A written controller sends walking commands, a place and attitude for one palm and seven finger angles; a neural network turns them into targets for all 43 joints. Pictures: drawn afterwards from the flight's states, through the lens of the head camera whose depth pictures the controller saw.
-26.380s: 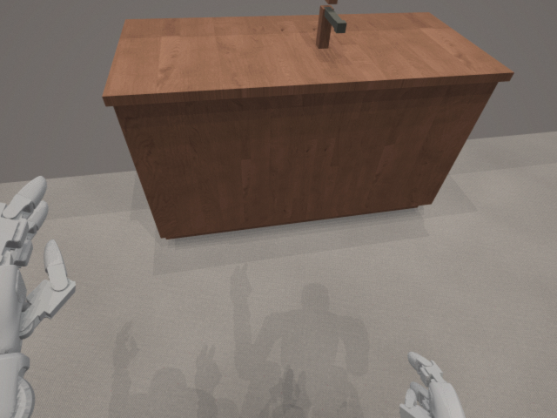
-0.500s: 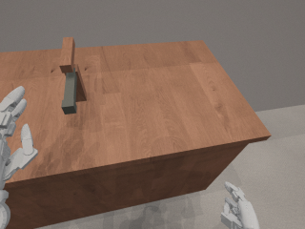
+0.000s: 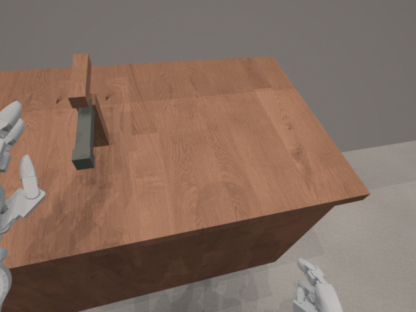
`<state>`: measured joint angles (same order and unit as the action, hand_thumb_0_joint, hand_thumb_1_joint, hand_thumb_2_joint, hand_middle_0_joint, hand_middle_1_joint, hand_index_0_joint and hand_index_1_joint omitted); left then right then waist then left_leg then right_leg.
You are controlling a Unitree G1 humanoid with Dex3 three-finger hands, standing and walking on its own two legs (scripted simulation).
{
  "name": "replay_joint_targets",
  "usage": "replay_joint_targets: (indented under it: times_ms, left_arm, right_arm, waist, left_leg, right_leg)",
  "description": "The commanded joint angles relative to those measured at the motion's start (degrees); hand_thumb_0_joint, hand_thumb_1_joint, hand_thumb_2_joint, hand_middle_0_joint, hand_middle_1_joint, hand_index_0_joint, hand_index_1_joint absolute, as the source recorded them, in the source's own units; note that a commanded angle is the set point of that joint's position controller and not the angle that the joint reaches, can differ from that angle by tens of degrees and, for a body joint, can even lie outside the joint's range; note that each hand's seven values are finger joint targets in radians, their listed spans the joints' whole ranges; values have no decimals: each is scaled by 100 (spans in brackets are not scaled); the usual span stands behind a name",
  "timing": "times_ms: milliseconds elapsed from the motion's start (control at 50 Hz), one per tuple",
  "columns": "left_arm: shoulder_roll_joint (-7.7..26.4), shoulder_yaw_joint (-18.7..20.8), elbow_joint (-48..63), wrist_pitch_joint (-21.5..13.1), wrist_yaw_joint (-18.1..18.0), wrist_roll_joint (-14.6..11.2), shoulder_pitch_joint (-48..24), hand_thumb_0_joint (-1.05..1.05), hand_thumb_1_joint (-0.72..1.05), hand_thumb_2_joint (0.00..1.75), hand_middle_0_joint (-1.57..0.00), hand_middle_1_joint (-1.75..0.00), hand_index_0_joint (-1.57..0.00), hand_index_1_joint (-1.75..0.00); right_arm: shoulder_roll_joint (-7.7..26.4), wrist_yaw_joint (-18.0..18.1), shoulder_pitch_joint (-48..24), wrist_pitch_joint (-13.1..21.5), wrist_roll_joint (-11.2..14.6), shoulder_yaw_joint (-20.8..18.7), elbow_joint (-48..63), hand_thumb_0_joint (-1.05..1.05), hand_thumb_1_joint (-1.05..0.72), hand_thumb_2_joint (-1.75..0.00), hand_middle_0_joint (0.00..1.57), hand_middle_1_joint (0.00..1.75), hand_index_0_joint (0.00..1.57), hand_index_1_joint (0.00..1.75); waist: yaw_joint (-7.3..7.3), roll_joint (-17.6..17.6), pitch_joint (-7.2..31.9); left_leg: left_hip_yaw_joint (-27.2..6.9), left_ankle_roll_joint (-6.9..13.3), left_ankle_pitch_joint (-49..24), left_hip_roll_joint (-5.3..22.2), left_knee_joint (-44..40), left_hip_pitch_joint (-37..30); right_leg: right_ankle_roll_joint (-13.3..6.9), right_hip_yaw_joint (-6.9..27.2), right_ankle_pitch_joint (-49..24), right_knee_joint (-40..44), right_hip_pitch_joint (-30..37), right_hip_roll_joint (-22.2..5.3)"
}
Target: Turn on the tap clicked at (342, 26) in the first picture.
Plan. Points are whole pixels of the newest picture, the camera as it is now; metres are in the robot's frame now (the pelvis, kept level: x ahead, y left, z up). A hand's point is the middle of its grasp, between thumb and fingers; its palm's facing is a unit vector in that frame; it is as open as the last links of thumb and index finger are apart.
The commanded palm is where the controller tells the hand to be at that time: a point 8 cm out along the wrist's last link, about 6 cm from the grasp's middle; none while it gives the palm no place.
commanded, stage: come to a stop and stand still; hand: left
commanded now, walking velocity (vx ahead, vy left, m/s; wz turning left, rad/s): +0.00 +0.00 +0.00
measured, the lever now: (83, 158) +0.33 +0.25 +0.11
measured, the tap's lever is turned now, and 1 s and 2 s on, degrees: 0 0 0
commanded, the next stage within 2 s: look again from close up in 0.42 s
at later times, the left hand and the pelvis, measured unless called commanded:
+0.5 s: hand (40, 197) +0.22 +0.25 +0.16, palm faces +0.39 -0.86 -0.34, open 7.4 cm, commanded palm +0.17 +0.28 +0.18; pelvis +0.01 +0.00 +0.00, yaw +0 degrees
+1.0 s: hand (14, 177) +0.23 +0.28 +0.19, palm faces +0.41 -0.80 -0.44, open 7.4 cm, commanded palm +0.15 +0.29 +0.18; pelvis -0.01 +0.00 +0.00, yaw +3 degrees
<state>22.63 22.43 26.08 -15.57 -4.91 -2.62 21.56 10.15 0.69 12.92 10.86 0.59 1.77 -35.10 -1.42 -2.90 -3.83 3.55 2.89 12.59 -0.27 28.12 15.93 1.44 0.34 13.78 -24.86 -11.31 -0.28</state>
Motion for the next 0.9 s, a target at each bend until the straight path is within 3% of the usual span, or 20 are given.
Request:
replay_joint_targets:
  times_ms: [0, 20, 100, 120, 180, 200, 220, 300, 320, 500, 520, 600, 620, 700, 720, 880]
  left_arm:
    - [782, 449, 1291, -273, -137, -4, 27, 0, 90, 90, -20, -30, -20, -30]
    - [646, 305, 1215, -248, -108, -13, 19, 0, 90, 90, -20, -30, -20, -30]
    - [901, 578, 1290, -144, -160, -4, 24, 0, 90, 90, -20, -30, -20, -30]
    - [767, 456, 1142, -121, -132, -42, 67, 0, 90, 90, -20, -30, -20, -30]
    - [846, 504, 1324, -99, -151, -57, 22, 0, 90, 90, -20, -30, -20, -30]
    - [922, 551, 1510, -82, -180, -34, -94, 0, 90, 90, -20, -30, -20, -30]
    - [787, 422, 1397, -81, -158, -57, -64, 0, 90, 90, -20, -30, -20, -30]
    - [873, 472, 1479, -24, -210, -40, -127, 0, 90, 90, -20, -30, -20, -30]
    - [689, 288, 1315, -14, -180, -59, -113, 0, 90, 90, -20, -30, -20, -30]
    - [802, 352, 1268, 25, -221, -13, -212, 0, 90, 90, -20, -30, -20, -30]
    - [665, 234, 1149, 14, -193, -23, -170, 0, 90, 90, -20, -30, -20, -30]
    - [877, 446, 1344, 0, -226, -10, -76, 0, 90, 90, -20, -30, -20, -30]
    - [708, 298, 1233, -17, -195, -30, -63, 0, 90, 90, -20, -30, -20, -30]
    - [908, 499, 1375, -43, -222, -2, 8, 0, 90, 90, -20, -30, -20, -30]
    - [723, 335, 1231, -51, -188, -27, 26, 0, 90, 90, -20, -30, -20, -30]
    - [760, 361, 1202, -44, -183, -15, 16, 0, 90, 90, -20, -30, -20, -30]
  right_arm:
    - [780, 28, -587, 273, 57, -357, 924, 0, -90, -90, 20, 30, 20, 30]
    - [840, 20, -512, 214, 27, -381, 903, 0, -90, -90, 20, 30, 20, 30]
    - [784, 76, -645, 51, 65, -362, 984, 0, -90, -90, 20, 30, 20, 30]
    - [821, 80, -586, -6, 26, -358, 1004, 0, -90, -90, 20, 30, 20, 30]
    - [782, 119, -632, -58, 50, -363, 1107, 0, -90, -90, 20, 30, 20, 30]
    - [772, 145, -744, -78, 67, -334, 1093, 0, -90, -90, 20, 30, 20, 30]
    - [811, 150, -680, -102, 22, -336, 1085, 0, -90, -90, 20, 30, 20, 30]
    - [782, 186, -765, -111, 56, -322, 1121, 0, -90, -90, 20, 30, 20, 30]
    - [809, 182, -710, -134, 17, -317, 1115, 0, -90, -90, 20, 30, 20, 30]
    - [807, 212, -787, -157, 62, -322, 1144, 0, -90, -90, 20, 30, 20, 30]
    - [827, 209, -726, -185, 23, -317, 1120, 0, -90, -90, 20, 30, 20, 30]
    - [809, 212, -783, -159, 69, -335, 1155, 0, -90, -90, 20, 30, 20, 30]
    - [833, 205, -698, -179, 31, -329, 1124, 0, -90, -90, 20, 30, 20, 30]
    - [819, 211, -751, -137, 74, -344, 1139, 0, -90, -90, 20, 30, 20, 30]
    - [840, 206, -664, -157, 36, -339, 1107, 0, -90, -90, 20, 30, 20, 30]
    - [850, 211, -632, -135, 57, -385, 1099, 0, -90, -90, 20, 30, 20, 30]
  waist:
    - [-14, 642, 1417]
    - [20, 685, 1361]
    - [11, 647, 1297]
    - [28, 631, 1256]
    - [19, 562, 1282]
    - [21, 712, 1259]
    - [32, 738, 1250]
    - [10, 794, 1164]
    - [30, 723, 1137]
    - [21, 696, 944]
    - [39, 722, 928]
    - [18, 712, 981]
    - [40, 657, 972]
    - [20, 783, 980]
    - [42, 677, 982]
    - [45, 678, 960]
  left_leg:
    - [-482, -231, -2166, 532, -326, -1066]
    - [-476, -227, -2213, 547, -355, -986]
    - [-459, -264, -2170, 569, -382, -954]
    - [-478, -227, -2029, 570, -430, -820]
    - [-473, -191, -1692, 574, -422, -840]
    - [-449, -216, -1743, 525, -436, -850]
    - [-456, -198, -1678, 527, -493, -819]
    - [-484, -197, -1367, 525, -547, -806]
    - [-466, -175, -1117, 522, -597, -741]
    - [-573, -185, -426, 506, -817, -584]
    - [-573, -165, -252, 500, -891, -475]
    - [-595, -165, -254, 505, -856, -503]
    - [-620, -159, -190, 484, -912, -418]
    - [-663, -164, -106, 525, -932, -416]
    - [-679, -162, -125, 503, -983, -360]
    - [-661, -156, -172, 550, -913, -474]
  right_leg:
    - [-190, 50, -1681, 103, 233, -166]
    - [-176, 27, -1655, 107, 218, -156]
    - [-177, 20, -1723, 150, 273, -182]
    - [-170, 14, -1671, 202, 318, -186]
    - [-200, 161, -1723, 284, 398, -263]
    - [-201, 108, -1752, 275, 383, -235]
    - [-193, 76, -1690, 303, 379, -217]
    - [-202, 132, -1585, 384, 380, -250]
    - [-193, 137, -1452, 448, 351, -247]
    - [-199, 140, -1020, 568, 332, -238]
    - [-185, 90, -911, 585, 354, -213]
    - [-193, 95, -942, 553, 414, -236]
    - [-188, 47, -868, 559, 426, -196]
    - [-187, 44, -847, 503, 471, -205]
    - [-180, -3, -836, 503, 480, -169]
    - [-194, 104, -877, 525, 403, -237]
